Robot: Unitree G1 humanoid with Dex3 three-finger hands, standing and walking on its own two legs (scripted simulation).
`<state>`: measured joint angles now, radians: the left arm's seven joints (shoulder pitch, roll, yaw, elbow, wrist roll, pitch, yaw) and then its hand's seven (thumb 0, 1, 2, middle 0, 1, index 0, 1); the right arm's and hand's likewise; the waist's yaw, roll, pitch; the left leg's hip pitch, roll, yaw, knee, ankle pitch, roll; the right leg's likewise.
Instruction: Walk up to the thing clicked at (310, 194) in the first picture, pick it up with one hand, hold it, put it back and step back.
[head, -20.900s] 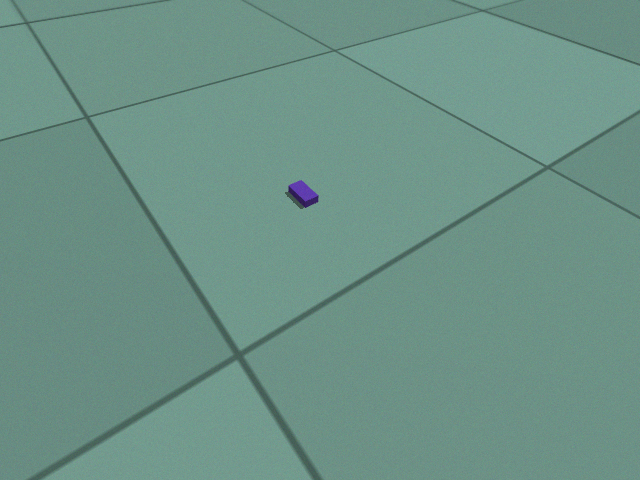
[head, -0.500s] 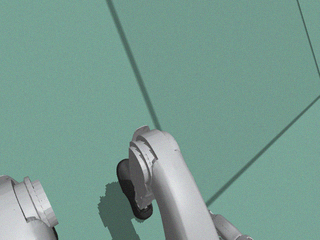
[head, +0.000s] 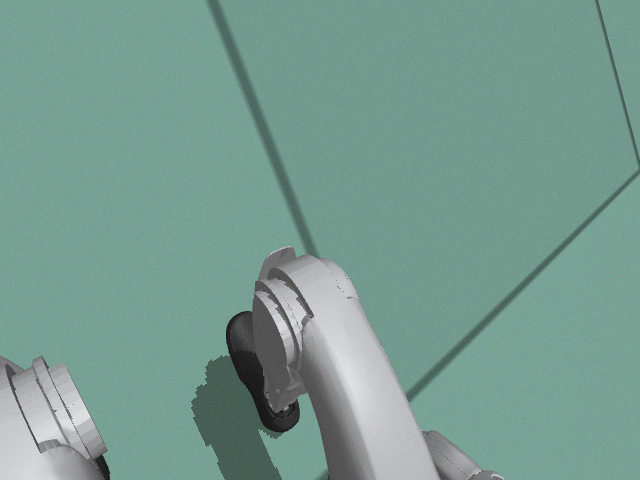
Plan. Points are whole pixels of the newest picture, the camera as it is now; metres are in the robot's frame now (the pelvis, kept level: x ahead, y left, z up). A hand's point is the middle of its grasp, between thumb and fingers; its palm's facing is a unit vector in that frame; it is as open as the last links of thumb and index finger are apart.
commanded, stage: close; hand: left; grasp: from above
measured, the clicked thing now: out of the picture +0.47 +0.35 -0.29
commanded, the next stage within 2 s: settle in 1.46 s
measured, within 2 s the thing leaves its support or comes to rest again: leaves its support in 1.80 s
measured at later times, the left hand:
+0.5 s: hand out of the picture +0.45 +0.33 -0.27, palm faces -0.46 -0.17 -0.87, open 12.3 cm
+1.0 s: hand out of the picture +0.46 +0.33 -0.27, palm faces -0.44 -0.16 -0.88, open 10.5 cm
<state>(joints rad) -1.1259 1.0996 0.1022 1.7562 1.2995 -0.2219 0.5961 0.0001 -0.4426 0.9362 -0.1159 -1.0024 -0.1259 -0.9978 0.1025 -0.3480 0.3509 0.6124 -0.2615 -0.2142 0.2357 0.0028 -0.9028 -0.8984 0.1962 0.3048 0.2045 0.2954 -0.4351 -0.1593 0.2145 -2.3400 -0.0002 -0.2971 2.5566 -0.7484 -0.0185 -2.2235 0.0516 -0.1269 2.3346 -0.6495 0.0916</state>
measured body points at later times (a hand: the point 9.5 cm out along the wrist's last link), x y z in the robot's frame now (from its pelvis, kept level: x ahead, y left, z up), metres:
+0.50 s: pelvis +0.00 +0.00 +0.00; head +0.29 +0.14 +0.31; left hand +0.47 +0.34 -0.22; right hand +0.04 -0.25 -0.04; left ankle +0.05 +0.13 -0.27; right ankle +0.12 -0.14 -0.27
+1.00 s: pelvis +0.00 +0.00 +0.00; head +0.29 +0.14 +0.31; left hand +0.48 +0.34 -0.21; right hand +0.05 -0.24 -0.04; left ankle +0.05 +0.13 -0.27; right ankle +0.12 -0.14 -0.27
